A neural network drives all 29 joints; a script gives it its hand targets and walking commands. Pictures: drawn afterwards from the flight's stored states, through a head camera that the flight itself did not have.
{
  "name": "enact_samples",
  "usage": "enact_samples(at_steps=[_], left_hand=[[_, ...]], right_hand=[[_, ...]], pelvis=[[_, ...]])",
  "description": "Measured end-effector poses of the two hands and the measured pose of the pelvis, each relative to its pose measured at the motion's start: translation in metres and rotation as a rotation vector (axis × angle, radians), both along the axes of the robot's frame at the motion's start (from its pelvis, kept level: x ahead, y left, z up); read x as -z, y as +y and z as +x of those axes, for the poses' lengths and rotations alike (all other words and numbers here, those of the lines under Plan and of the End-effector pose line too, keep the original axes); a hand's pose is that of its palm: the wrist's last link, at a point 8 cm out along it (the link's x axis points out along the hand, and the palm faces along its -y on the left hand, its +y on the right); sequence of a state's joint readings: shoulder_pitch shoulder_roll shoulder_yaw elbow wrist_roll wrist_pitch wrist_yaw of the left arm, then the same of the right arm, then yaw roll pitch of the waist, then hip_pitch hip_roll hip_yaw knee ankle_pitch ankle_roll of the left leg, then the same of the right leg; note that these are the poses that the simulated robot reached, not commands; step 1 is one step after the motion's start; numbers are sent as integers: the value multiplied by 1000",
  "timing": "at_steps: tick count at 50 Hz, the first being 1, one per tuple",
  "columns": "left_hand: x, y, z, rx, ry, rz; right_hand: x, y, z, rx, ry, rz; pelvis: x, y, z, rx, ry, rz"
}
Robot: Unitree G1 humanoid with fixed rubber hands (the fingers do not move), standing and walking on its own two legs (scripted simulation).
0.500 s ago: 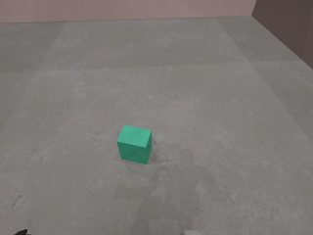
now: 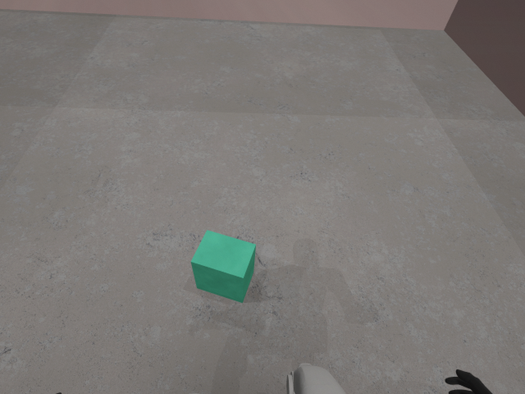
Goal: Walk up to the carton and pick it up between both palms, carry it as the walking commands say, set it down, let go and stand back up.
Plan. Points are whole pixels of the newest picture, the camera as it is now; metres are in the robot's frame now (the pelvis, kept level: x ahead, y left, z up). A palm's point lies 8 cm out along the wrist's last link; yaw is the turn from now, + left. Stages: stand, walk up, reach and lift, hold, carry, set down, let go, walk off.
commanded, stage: walk up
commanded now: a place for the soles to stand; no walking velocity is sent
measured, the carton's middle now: (225, 267) +0.65 +0.08 -0.65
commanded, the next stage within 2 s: none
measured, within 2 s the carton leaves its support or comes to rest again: neither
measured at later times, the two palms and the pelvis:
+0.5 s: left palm (56, 377) +0.17 +0.31 -0.10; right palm (441, 327) +0.23 -0.34 -0.10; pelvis +0.11 -0.02 -0.01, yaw +2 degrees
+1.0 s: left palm (58, 342) +0.22 +0.32 -0.08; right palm (430, 318) +0.24 -0.32 -0.09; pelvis +0.12 -0.01 +0.01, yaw +1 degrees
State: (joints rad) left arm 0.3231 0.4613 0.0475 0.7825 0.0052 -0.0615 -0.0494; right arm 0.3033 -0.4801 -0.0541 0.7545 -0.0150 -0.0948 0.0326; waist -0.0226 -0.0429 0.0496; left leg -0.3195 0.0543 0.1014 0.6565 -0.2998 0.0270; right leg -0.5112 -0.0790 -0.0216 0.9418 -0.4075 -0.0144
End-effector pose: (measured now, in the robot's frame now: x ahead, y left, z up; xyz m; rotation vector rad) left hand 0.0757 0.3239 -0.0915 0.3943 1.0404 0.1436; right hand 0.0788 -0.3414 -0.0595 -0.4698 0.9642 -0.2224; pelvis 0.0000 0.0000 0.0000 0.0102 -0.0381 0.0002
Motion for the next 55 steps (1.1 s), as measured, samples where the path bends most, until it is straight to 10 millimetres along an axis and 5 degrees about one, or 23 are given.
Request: enact_samples(at_steps=[4, 8, 17, 25, 32, 40, 55], left_hand=[[-12, -10, 47, 34, -33, 27], [-16, -10, 77, 7, -64, 111], [-22, -4, 80, -68, 2, 144], [8, -13, 97, -103, 42, 69], [12, -19, 125, -86, 21, 35], [0, -6, 143, -83, 10, 62], [-12, -16, 142, -82, 61, 49]], right_hand=[[12, -21, -2, 50, 56, 14], [40, -35, 16, 72, 115, 39], [48, -13, 101, -22, 132, 76], [43, 0, 153, -24, 87, 57], [30, 15, 189, -39, 42, 75], [27, 21, 192, -11, 47, 89], [31, 16, 152, 50, 160, 123]], pelvis=[[1, -13, 28, 8, -3, -6], [15, -31, 56, -9, 6, -14], [8, -31, 89, -35, 24, -3], [12, -21, 113, -34, 29, -28], [5, -18, 125, -32, 34, -28], [-2, -13, 126, -22, 25, -30], [-17, -17, 121, -13, 16, -16]])
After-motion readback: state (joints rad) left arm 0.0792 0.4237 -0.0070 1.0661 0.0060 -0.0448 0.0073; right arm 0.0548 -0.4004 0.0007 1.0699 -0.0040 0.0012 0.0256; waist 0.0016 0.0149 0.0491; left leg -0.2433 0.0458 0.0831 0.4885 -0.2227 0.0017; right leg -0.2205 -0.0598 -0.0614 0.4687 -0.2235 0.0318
